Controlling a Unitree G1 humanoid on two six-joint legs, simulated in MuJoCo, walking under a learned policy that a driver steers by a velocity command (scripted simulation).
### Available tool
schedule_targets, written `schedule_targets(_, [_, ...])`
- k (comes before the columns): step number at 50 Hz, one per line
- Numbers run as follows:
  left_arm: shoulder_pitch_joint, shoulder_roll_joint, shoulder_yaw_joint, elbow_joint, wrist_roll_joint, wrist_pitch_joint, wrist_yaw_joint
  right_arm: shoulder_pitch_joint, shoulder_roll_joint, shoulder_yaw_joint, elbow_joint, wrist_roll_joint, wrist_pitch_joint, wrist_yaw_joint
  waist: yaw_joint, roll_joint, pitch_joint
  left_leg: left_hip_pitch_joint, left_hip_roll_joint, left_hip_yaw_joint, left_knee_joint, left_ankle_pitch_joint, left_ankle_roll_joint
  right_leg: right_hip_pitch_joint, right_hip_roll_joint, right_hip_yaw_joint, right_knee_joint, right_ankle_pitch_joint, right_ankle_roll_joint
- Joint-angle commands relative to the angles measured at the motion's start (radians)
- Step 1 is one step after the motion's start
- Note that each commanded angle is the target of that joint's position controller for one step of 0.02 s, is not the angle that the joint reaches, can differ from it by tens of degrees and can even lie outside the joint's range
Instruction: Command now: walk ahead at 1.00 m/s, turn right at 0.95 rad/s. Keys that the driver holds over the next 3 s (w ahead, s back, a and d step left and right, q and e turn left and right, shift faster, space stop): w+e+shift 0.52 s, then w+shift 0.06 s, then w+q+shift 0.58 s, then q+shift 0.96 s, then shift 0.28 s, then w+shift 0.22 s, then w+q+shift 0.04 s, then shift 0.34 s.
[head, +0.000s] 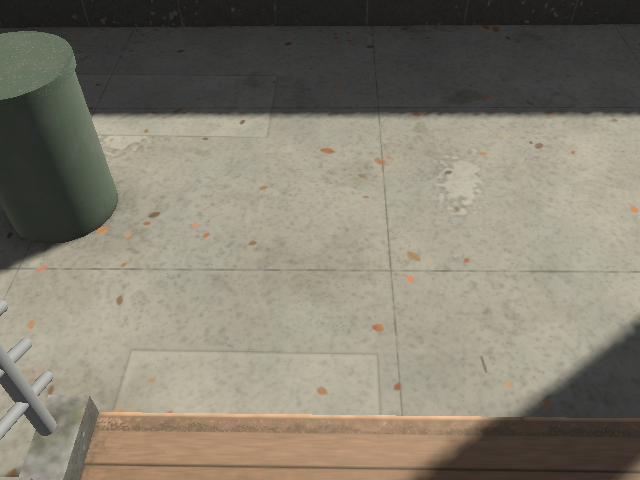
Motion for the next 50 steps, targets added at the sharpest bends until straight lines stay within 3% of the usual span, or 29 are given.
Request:
schedule_targets(1, [-0.076,0.163,0.039,-0.062,0.037,0.012,0.008,0.151,-0.066,-0.025,-0.041,0.042,-0.007,-0.018,-0.109,-0.138,0.048,0.513,-0.101,0.119,-0.111,0.058,-0.001,-0.333,-0.099,0.218,0.025,0.725,-0.068])
schedule_targets(2, [-0.197,0.178,0.042,-0.089,0.036,0.017,0.006,0.474,-0.119,-0.051,0.052,0.024,-0.013,-0.033,-0.3,-0.138,-0.071,0.761,-0.027,0.046,-0.11,0.183,0.033,-0.36,-0.117,0.18,0.349,0.907,-0.056])
schedule_targets(3, [-0.228,0.207,0.055,-0.109,0.033,0.016,0.002,0.64,-0.182,-0.079,0.081,0.033,-0.008,-0.041,-0.412,-0.005,-0.095,0.903,-0.004,0.038,-0.271,-0.056,0.024,-0.437,-0.064,0.095,0.625,0.85,-0.033])
schedule_targets(4, [-0.261,0.085,0.039,-0.127,0.014,0.01,0.013,0.665,-0.194,-0.082,0.118,0.006,-0.012,-0.021,-0.396,0.092,0.02,0.952,0.163,-0.076,-0.201,0.021,0.075,-0.683,0.039,0.048,1.075,0.161,-0.021])
schedule_targets(5, [-0.12,-0.028,0.001,-0.217,-0.035,0.007,0.031,0.556,-0.171,-0.055,0.091,-0.023,-0.011,0.006,-0.18,0.237,-0.043,1.007,0.319,-0.15,0.192,0.691,-0.018,-0.878,-0.057,0.002,1.223,0.078,-0.033])
schedule_targets(6, [0.0,-0.012,0.003,-0.203,-0.035,0.01,0.044,0.507,-0.136,-0.053,0.072,-0.009,-0.006,0.01,-0.11,0.215,-0.168,1.026,0.379,-0.287,0.101,0.514,-0.008,-0.93,-0.147,-0.035,1.136,0.2,-0.021])
schedule_targets(7, [-0.083,0.073,0.022,-0.188,0.009,0.027,0.039,0.477,-0.139,-0.061,0.048,0.001,-0.02,0.01,-0.143,0.132,-0.118,0.855,0.411,-0.39,-0.094,-0.16,0.11,-0.96,-0.192,-0.054,1.027,0.338,-0.015])
schedule_targets(8, [-0.239,0.102,0.031,-0.206,0.046,0.056,0.017,0.395,-0.08,-0.049,0.058,0.024,-0.02,0.013,-0.137,0.025,0.062,0.588,0.33,-0.357,-0.215,-0.518,0.09,-0.955,-0.231,-0.056,0.949,0.393,-0.006])
schedule_targets(9, [-0.305,0.093,0.032,-0.254,0.055,0.069,0.007,0.37,-0.082,-0.037,0.072,0.009,-0.054,0.01,-0.109,0.127,0.17,0.402,0.363,-0.356,-0.133,-0.431,0.094,-0.966,-0.27,0.021,0.768,0.554,0.01])
schedule_targets(11, [-0.349,0.049,0.014,-0.262,0.031,0.083,-0.025,0.384,-0.019,-0.012,0.126,0.023,-0.083,-0.009,-0.038,0.015,0.267,0.025,0.25,-0.107,-0.148,-0.364,0.025,-0.728,-0.282,0.008,0.34,0.804,0.065])
schedule_targets(14, [-0.294,0.063,0.03,-0.199,0.05,0.086,-0.045,0.396,-0.208,-0.055,0.115,0.001,-0.082,-0.02,-0.045,0.165,0.081,0.163,0.274,-0.037,-0.084,-0.101,0.027,-0.596,-0.218,-0.202,0.35,0.93,0.054])
schedule_targets(16, [-0.473,0.052,0.024,-0.238,0.048,0.053,-0.048,0.531,-0.062,-0.024,0.17,0.02,-0.089,-0.021,-0.123,0.039,0.154,0.356,0.202,0.039,0.023,-0.394,-0.017,-0.818,-0.253,-0.121,0.027,1.228,-0.012])
schedule_targets(21, [-0.659,0.025,-0.002,-0.235,-0.003,0.038,-0.081,0.587,-0.064,-0.016,0.203,-0.006,-0.031,-0.047,-0.213,0.059,0.233,0.307,0.174,0.258,0.06,-0.361,0.001,-0.371,-0.189,-0.373,-0.361,1.316,-0.002])
schedule_targets(24, [-0.407,0.104,0.03,-0.154,0.045,0.05,-0.036,0.658,-0.157,-0.034,0.241,-0.017,0.012,-0.071,-0.113,0.052,0.119,0.416,0.195,0.305,0.5,0.291,-0.007,-0.057,-0.092,-0.448,-0.435,1.035,-0.039])
schedule_targets(25, [-0.028,0.162,0.06,-0.035,0.038,0.053,-0.026,0.511,-0.18,-0.041,0.217,-0.035,0.012,-0.082,0.108,0.075,-0.028,0.139,0.217,0.291,0.924,0.233,-0.036,0.396,-0.169,-0.313,-0.364,1.142,-0.117])
schedule_targets(26, [0.156,0.253,0.102,0.026,0.002,0.065,-0.011,0.272,-0.201,-0.068,0.172,-0.026,0.012,-0.076,0.283,-0.061,-0.018,-0.135,0.03,0.319,1.459,-0.582,-0.048,0.592,-0.263,-0.127,-0.523,1.158,-0.243])
schedule_targets(27, [0.104,0.346,0.104,0.033,-0.019,0.046,-0.001,0.264,-0.162,-0.064,0.048,0.003,-0.007,-0.079,0.12,-0.202,0.014,-0.376,0.017,0.213,1.395,-1.008,-0.041,0.641,-0.36,-0.057,-0.319,1.642,-0.188])
schedule_targets(28, [0.065,0.301,0.089,0.009,-0.018,0.036,0.001,0.374,-0.166,-0.051,0.012,0.007,-0.019,-0.061,0.04,-0.084,-0.099,-0.462,0.078,0.103,1.202,-0.954,-0.045,0.742,-0.47,0.135,-0.35,1.579,-0.273])
schedule_targets(29, [-0.024,0.221,0.067,-0.022,-0.018,0.036,0.002,0.431,-0.197,-0.055,0.037,-0.015,-0.024,-0.045,-0.036,0.095,-0.099,-0.404,0.112,0.056,0.961,-0.844,-0.008,0.591,-0.468,0.214,-0.464,1.141,-0.262])
schedule_targets(31, [-0.261,0.164,0.047,-0.074,0.017,0.009,0.035,0.431,-0.123,-0.057,0.06,-0.044,0.015,-0.025,-0.18,0.044,0.005,-0.204,0.138,-0.003,0.624,-0.727,-0.041,0.112,-0.537,0.339,-0.652,0.796,-0.293])
schedule_targets(34, [-0.17,0.182,0.052,-0.029,0.023,-0.066,-0.006,0.417,-0.109,-0.055,0.091,-0.014,0.072,-0.028,-0.179,0.069,0.05,0.062,0.092,0.05,0.427,-0.386,-0.038,-0.241,-0.412,0.091,-0.562,1.019,-0.207])
schedule_targets(37, [-0.262,0.083,0.021,-0.029,-0.031,-0.091,0.015,0.307,-0.077,-0.052,0.086,0.007,0.045,0.027,-0.188,-0.019,0.063,0.407,0.033,0.082,0.04,0.238,0.016,-0.486,-0.218,-0.175,-0.474,0.509,-0.016])
schedule_targets(41, [-0.159,0.109,0.027,0.002,0.024,-0.053,0.015,0.259,-0.078,-0.054,0.081,0.018,0.048,0.027,-0.124,-0.066,0.141,0.374,-0.047,0.188,0.096,0.159,0.085,-0.359,-0.306,-0.198,-0.223,0.646,0.01])
schedule_targets(43, [-0.137,0.161,0.034,0.004,0.055,-0.04,0.016,0.386,-0.123,-0.083,0.111,0.006,0.055,0.019,-0.17,-0.051,0.118,0.451,-0.091,0.275,-0.005,-0.115,0.149,-0.193,-0.33,-0.251,0.052,1.114,0.003])
schedule_targets(45, [-0.216,0.174,0.052,0.001,0.038,-0.025,0.047,0.684,-0.175,-0.107,0.191,-0.005,0.055,0.022,-0.371,0.038,0.019,0.608,-0.001,0.142,-0.328,-0.136,0.284,-0.129,-0.281,-0.275,0.81,1.238,0.022])
schedule_targets(46, [-0.357,0.045,0.029,-0.028,0.045,-0.015,0.049,0.685,-0.175,-0.099,0.22,0.03,0.058,0.038,-0.398,0.201,0.104,0.711,0.056,0.019,-0.281,-0.017,0.309,-0.491,-0.131,-0.301,1.251,0.24,0.024])
schedule_targets(47, [-0.305,-0.009,0.0,-0.174,0.033,-0.033,0.044,0.647,-0.166,-0.063,0.213,0.029,0.033,0.036,-0.181,0.306,0.132,0.817,0.092,-0.147,0.041,0.643,0.262,-0.834,-0.152,-0.222,1.175,0.203,0.029])
schedule_targets(49, [-0.331,0.063,-0.008,-0.208,0.061,-0.06,0.017,0.644,-0.228,-0.089,0.202,0.02,0.032,0.015,-0.19,0.052,-0.024,0.944,0.26,-0.549,-0.168,-0.043,0.451,-1.059,-0.205,-0.096,0.925,0.248,0.058])
schedule_targets(50, [-0.376,0.105,-0.001,-0.197,0.072,-0.059,0.012,0.566,-0.247,-0.093,0.179,0.0,0.027,-0.003,-0.156,-0.011,0.056,0.804,0.295,-0.671,-0.222,-0.45,0.482,-1.116,-0.268,-0.056,0.777,0.196,0.097])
